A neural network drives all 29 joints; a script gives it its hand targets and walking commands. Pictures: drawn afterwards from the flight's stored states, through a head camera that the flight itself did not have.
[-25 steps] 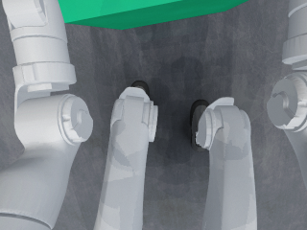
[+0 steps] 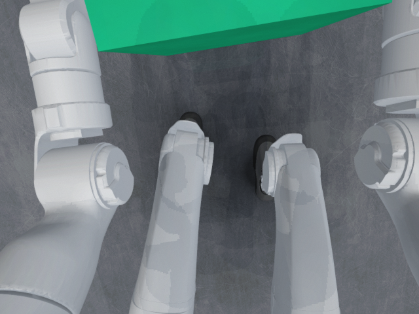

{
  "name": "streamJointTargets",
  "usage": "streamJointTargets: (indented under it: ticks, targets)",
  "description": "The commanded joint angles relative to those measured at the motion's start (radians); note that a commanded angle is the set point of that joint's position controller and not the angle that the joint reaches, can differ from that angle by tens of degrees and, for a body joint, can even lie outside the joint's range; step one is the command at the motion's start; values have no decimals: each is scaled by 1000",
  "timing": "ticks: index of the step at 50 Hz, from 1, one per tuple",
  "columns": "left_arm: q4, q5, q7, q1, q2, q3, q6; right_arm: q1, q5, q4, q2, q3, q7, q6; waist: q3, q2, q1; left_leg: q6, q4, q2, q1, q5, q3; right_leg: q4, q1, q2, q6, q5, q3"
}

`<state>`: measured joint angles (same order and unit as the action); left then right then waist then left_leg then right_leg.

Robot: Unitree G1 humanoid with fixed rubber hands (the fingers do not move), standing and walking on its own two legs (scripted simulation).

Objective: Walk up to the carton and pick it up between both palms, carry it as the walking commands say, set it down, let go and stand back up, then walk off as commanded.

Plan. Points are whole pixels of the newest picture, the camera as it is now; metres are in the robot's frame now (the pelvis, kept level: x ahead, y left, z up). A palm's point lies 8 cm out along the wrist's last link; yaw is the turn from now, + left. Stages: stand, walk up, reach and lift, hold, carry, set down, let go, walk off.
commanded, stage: reach and lift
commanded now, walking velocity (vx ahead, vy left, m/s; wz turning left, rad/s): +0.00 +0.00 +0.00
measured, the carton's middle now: out of the picture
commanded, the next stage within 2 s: none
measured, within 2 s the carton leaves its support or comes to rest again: neither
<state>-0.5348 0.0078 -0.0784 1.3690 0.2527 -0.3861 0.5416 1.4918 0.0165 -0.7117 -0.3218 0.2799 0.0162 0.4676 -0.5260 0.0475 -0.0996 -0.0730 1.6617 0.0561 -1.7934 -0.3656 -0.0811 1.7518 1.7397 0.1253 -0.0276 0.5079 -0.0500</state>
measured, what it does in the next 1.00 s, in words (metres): rises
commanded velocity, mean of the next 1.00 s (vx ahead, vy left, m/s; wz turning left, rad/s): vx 0.00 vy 0.00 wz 0.00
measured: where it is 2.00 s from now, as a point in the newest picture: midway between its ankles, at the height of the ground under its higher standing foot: (225, 168)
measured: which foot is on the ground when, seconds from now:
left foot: down 0.00-1.00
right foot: down 0.00-1.00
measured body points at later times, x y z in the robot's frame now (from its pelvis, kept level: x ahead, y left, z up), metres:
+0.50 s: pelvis +0.00 +0.00 +0.05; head +0.34 +0.03 +0.33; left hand +0.51 +0.24 -0.06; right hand +0.58 -0.11 -0.05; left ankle +0.17 +0.14 -0.48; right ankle +0.12 -0.11 -0.48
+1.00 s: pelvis +0.00 -0.01 +0.11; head +0.32 +0.03 +0.42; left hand +0.49 +0.23 +0.00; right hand +0.55 -0.12 +0.01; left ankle +0.17 +0.14 -0.48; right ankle +0.12 -0.11 -0.48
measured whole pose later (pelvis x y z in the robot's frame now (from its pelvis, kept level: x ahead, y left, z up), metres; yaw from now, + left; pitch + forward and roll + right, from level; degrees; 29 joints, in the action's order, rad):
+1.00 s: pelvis +0.00 -0.01 +0.11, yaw +0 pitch +18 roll +0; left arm -0.49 0.04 -0.09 1.12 0.17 -0.34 0.52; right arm 1.23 0.01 -0.68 -0.26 0.26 0.04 0.42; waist -0.52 0.05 -0.10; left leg -0.08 1.26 0.05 -1.31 -0.28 -0.10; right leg 1.35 1.27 0.13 -0.01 0.40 -0.09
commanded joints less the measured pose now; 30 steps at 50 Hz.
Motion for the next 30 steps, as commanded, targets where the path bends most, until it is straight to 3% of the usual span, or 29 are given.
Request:
streamJointTargets:
  ticks: [1, 2, 3, 4, 5, 6, 7, 8, 9, 10, 12, 13, 14, 15, 16, 17, 18, 19, 20, 21, 22, 23, 24, 25, 26, 27, 28, 29, 30]
  targets:
    - [222, -218, 287, 853, -984, 564, -62, 711, 166, 183, 1017, -456, 249, -38, 2396, -37, -61, 27, -155, 52, 965, 277, 158, -204, -540, 52, 28, -229, 91]
    - [156, -177, 290, 801, -961, 525, -65, 685, 144, 113, 996, -432, 257, -39, 2285, -22, -75, 26, -163, 44, 888, 242, 162, -221, -491, 44, 29, -195, 90]
    - [192, -190, 292, 804, -1022, 580, -61, 655, 159, 129, 1063, -450, 268, -36, 2358, -45, -53, 26, -175, 47, 988, 269, 157, -240, -532, 50, 27, -218, 93]
    - [191, -185, 293, 860, -991, 513, -73, 693, 128, 125, 1038, -434, 268, -37, 2282, 23, -58, 35, -170, 49, 871, 192, 152, -254, -505, 43, 26, -150, 83]
    - [176, -185, 297, 829, -1010, 535, -77, 665, 131, 103, 1063, -436, 271, -42, 2265, 30, -49, 38, -179, 49, 863, 204, 162, -258, -546, 41, 23, -177, 81]
    - [287, -189, 293, 860, -970, 549, -93, 679, 154, 168, 1096, -487, 267, -41, 2370, 54, -86, 39, -182, 47, 914, 256, 167, -253, -615, 45, 15, -228, 72]
    - [320, -235, 291, 909, -993, 587, -92, 741, 181, 269, 1091, -514, 251, -50, 2477, 65, -67, 45, -180, 57, 937, 281, 168, -255, -702, 51, 16, -277, 70]
    - [255, -199, 291, 863, -953, 554, -87, 705, 191, 206, 1095, -493, 251, -51, 2419, 42, -104, 48, -177, 57, 895, 282, 186, -248, -692, 50, 12, -273, 67]
    - [200, -184, 295, 861, -937, 536, -85, 694, 159, 164, 1061, -464, 247, -50, 2348, 48, -96, 50, -183, 52, 844, 222, 180, -269, -650, 47, 15, -218, 55]
    - [305, -211, 290, 842, -966, 589, -85, 691, 183, 257, 1067, -516, 245, -50, 2509, 15, -109, 35, -193, 59, 960, 285, 179, -267, -737, 48, 16, -278, 60]
    - [270, -219, 287, 812, -996, 615, -74, 649, 180, 208, 1070, -508, 239, -44, 2468, 10, -53, 34, -215, 56, 1015, 297, 162, -291, -697, 51, 16, -279, 67]
    - [284, -213, 286, 827, -962, 591, -70, 656, 175, 226, 1043, -492, 239, -39, 2466, -21, -63, 29, -234, 50, 1036, 262, 171, -312, -702, 53, 18, -242, 68]
    - [312, -205, 287, 860, -939, 575, -70, 662, 172, 224, 1068, -500, 237, -33, 2450, -1, -97, 34, -255, 57, 989, 225, 177, -321, -760, 48, 14, -235, 57]
    - [226, -184, 292, 794, -961, 565, -64, 595, 143, 115, 1078, -438, 254, -28, 2343, 15, -54, 39, -263, 46, 1003, 207, 149, -321, -676, 44, 18, -195, 68]
    - [221, -173, 296, 831, -951, 528, -77, 631, 131, 94, 1068, -435, 253, -27, 2269, 2, -67, 37, -259, 52, 887, 128, 182, -351, -664, 35, 16, -130, 53]
    - [218, -180, 304, 821, -973, 546, -76, 645, 143, 154, 1102, -471, 259, -35, 2312, 33, -97, 48, -268, 48, 916, 141, 178, -351, -724, 34, 14, -143, 46]
    - [260, -177, 307, 809, -976, 562, -83, 644, 149, 176, 1102, -496, 257, -39, 2357, 55, -104, 45, -264, 51, 923, 191, 192, -351, -771, 37, 13, -199, 40]
    - [290, -195, 305, 789, -1006, 625, -83, 631, 172, 253, 1131, -539, 256, -48, 2469, 23, -94, 36, -280, 60, 1041, 284, 183, -346, -818, 50, 11, -296, 61]
    - [295, -191, 301, 797, -968, 606, -93, 601, 174, 203, 1123, -522, 254, -45, 2418, 11, -108, 39, -280, 54, 1005, 297, 188, -340, -775, 53, 13, -296, 55]
    - [239, -190, 299, 795, -979, 595, -86, 596, 151, 168, 1103, -488, 245, -48, 2362, 14, -71, 42, -279, 53, 963, 222, 168, -347, -772, 50, 20, -236, 53]
    - [215, -190, 301, 782, -1011, 593, -88, 594, 136, 163, 1058, -469, 242, -58, 2311, -21, -67, 26, -287, 56, 969, 221, 180, -369, -742, 46, 25, -220, 47]
    - [269, -209, 301, 786, -1016, 612, -92, 628, 164, 245, 1112, -518, 247, -60, 2414, 14, -84, 37, -301, 50, 1040, 242, 167, -380, -795, 44, 18, -241, 50]
    - [304, -224, 302, 801, -1029, 640, -92, 581, 151, 210, 1103, -497, 247, -59, 2417, 6, -45, 31, -309, 60, 1032, 250, 167, -391, -821, 49, 23, -262, 51]
    - [327, -213, 293, 787, -1029, 626, -93, 584, 156, 236, 1099, -510, 249, -59, 2444, -11, -68, 27, -331, 57, 1081, 240, 156, -390, -803, 50, 20, -250, 57]
    - [274, -195, 294, 776, -1021, 618, -87, 566, 147, 162, 1093, -482, 253, -53, 2369, -35, -67, 26, -326, 57, 1041, 237, 157, -403, -772, 53, 30, -230, 51]
    - [220, -171, 293, 738, -1009, 567, -86, 554, 125, 140, 1092, -470, 251, -53, 2305, 27, -74, 37, -345, 52, 1038, 197, 146, -426, -745, 49, 19, -183, 50]
    - [236, -193, 298, 761, -1047, 611, -90, 547, 140, 125, 1093, -460, 266, -58, 2278, -21, -55, 28, -363, 45, 1058, 172, 139, -421, -714, 44, 29, -163, 55]
    - [293, -225, 290, 764, -1097, 680, -79, 603, 171, 272, 1092, -507, 268, -72, 2437, -19, -20, 27, -365, 46, 1222, 257, 112, -428, -763, 53, 28, -239, 66]
    - [249, -201, 295, 733, -1062, 629, -86, 618, 163, 256, 1068, -518, 266, -73, 2374, -17, -68, 23, -368, 52, 1134, 234, 140, -430, -763, 46, 29, -213, 57]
